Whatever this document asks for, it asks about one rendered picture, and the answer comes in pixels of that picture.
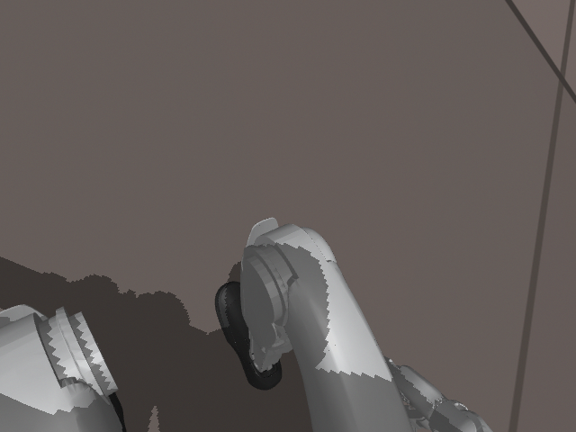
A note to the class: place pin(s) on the left robot foot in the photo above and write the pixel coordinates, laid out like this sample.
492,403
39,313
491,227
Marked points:
118,408

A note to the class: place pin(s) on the right robot foot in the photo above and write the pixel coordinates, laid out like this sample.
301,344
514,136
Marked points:
235,329

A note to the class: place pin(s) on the right robot hand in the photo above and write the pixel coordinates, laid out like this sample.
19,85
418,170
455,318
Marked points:
418,392

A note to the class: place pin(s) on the right robot arm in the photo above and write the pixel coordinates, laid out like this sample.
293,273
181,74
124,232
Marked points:
453,416

